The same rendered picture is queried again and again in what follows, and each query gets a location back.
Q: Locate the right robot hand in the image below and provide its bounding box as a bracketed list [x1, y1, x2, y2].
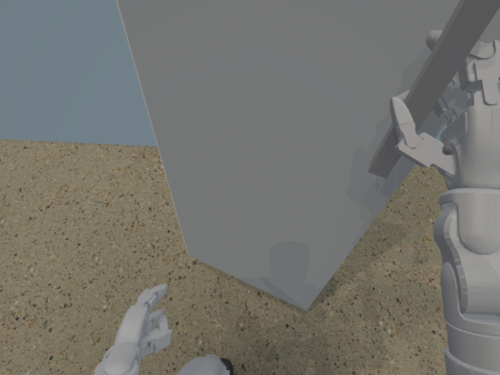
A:
[390, 30, 500, 191]

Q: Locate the left robot forearm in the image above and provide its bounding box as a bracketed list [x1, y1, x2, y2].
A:
[94, 343, 141, 375]

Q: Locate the left robot shin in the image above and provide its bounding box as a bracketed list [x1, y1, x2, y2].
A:
[206, 355, 225, 366]

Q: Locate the left robot hand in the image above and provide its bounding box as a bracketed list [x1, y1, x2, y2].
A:
[114, 284, 172, 358]

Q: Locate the handle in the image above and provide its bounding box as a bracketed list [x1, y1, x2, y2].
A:
[368, 0, 500, 178]

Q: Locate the fridge door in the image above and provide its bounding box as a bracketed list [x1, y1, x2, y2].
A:
[117, 0, 500, 311]

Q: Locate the right robot forearm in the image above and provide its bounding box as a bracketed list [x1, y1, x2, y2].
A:
[433, 188, 500, 375]

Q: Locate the left robot thigh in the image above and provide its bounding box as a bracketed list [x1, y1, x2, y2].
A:
[176, 357, 230, 375]

